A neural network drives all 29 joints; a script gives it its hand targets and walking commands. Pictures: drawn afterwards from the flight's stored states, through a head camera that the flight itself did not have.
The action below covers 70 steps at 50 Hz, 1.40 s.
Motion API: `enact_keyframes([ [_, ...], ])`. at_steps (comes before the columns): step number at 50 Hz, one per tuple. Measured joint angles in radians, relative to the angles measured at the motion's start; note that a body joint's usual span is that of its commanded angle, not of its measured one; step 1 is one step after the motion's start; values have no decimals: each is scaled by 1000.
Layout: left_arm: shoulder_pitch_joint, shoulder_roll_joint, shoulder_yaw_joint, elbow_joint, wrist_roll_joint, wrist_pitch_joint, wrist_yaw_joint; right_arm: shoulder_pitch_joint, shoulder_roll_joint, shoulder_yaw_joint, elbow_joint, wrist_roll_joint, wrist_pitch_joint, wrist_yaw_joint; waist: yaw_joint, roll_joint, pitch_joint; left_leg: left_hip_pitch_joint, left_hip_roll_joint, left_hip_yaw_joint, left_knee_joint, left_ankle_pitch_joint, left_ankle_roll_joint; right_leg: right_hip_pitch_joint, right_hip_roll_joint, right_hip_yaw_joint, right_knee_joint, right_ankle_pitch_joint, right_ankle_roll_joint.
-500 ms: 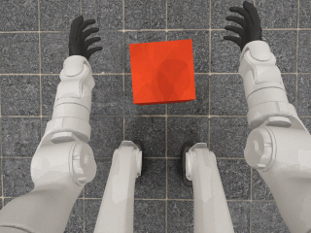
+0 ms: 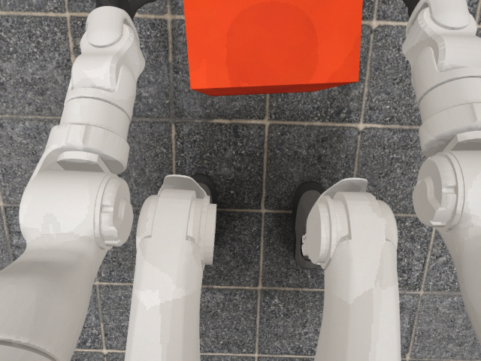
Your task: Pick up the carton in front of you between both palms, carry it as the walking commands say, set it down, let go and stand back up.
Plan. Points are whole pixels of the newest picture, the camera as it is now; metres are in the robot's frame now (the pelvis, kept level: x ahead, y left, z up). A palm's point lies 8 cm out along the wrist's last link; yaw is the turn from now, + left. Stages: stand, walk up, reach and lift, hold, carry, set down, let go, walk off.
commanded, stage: reach and lift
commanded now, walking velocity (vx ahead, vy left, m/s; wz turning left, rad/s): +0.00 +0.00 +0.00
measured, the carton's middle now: (265, 24) +0.54 -0.01 -0.27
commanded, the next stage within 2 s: none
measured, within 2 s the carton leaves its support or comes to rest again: leaves its support in 0.92 s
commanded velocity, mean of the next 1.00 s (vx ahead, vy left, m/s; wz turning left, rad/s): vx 0.00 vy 0.00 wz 0.00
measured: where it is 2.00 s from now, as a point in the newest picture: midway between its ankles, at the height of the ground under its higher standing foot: (252, 235)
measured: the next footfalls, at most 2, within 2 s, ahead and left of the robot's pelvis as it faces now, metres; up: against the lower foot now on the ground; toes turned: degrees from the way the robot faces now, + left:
none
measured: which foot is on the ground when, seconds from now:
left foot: down 0.00-1.00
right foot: down 0.00-1.00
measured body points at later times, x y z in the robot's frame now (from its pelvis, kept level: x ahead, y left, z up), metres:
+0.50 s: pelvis +0.00 -0.01 -0.03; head +0.38 -0.02 +0.22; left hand +0.54 +0.17 -0.21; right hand +0.57 -0.17 -0.21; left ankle +0.12 +0.12 -0.36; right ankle +0.11 -0.13 -0.36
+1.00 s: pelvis +0.01 -0.01 -0.03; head +0.37 -0.03 +0.24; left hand +0.55 +0.15 -0.19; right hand +0.57 -0.15 -0.20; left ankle +0.12 +0.12 -0.36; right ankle +0.11 -0.13 -0.36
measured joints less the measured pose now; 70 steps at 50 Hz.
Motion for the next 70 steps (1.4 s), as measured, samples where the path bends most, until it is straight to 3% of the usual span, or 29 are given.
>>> enact_keyframes([
  [7, -73, 20, -16, 121, -3, -31, -4, -127, -7, 31, 134, 22, -33, 17, 2, 23, 115, -5, 31, 21, 74, -18, 14, -16, 14, 12, 69, -2, 5],
  [16, -81, 34, -30, 102, -76, -68, -13, -42, -11, 130, 4, 65, -58, -15, 17, 35, 130, 0, 32, 7, 124, -54, 0, -15, 3, -8, 123, -39, -15],
  [33, -118, -19, -28, 154, -32, -65, -20, -110, 66, 133, 68, 43, -44, -39, 15, 23, 124, -4, 37, 3, 98, -33, -3, -20, 7, -13, 95, -13, -19],
  [38, -152, -41, 17, 166, 4, -57, 24, -149, 74, 116, 105, 18, -34, -44, 4, 18, 141, 9, 32, 11, 98, -34, -1, -10, 9, -2, 100, -17, -14],
  [45, -114, -54, 82, 107, 73, 24, -14, -119, 93, 47, 46, -44, 45, -38, 20, 15, 113, 6, 26, -2, 123, -57, -11, -16, 20, -8, 122, -32, -18],
  [53, 60, -101, 112, -80, 38, 85, 26, 35, 174, -13, -172, -88, 130, -76, 18, 33, -26, -27, -9, -26, 121, -62, -36, -45, 36, -6, 120, -42, -10],
  [56, 157, -123, 117, -199, 33, 126, 29, 109, 213, -43, -269, -106, 169, -72, 0, 34, -105, -31, -26, -34, 102, -54, -45, -47, 51, 5, 101, -36, 2],
  [61, 208, -185, 201, -238, 141, 192, -6, 194, 271, -142, -331, -186, 227, -47, -11, 21, -230, 18, -29, -42, 40, -45, -44, 3, 69, 12, 33, -21, 16],
  [65, 208, -233, 304, -211, 285, 248, -47, 198, 309, -254, -280, -295, 260, -7, -10, 2, -301, 79, -23, -42, -49, -28, -35, 59, 83, 20, -60, 6, 15],
  [70, 246, -271, 354, -246, 356, 277, -68, 228, 340, -308, -284, -363, 271, 22, -3, -10, -359, 151, -25, -48, -160, -2, -30, 131, 88, 25, -176, 35, 10],
])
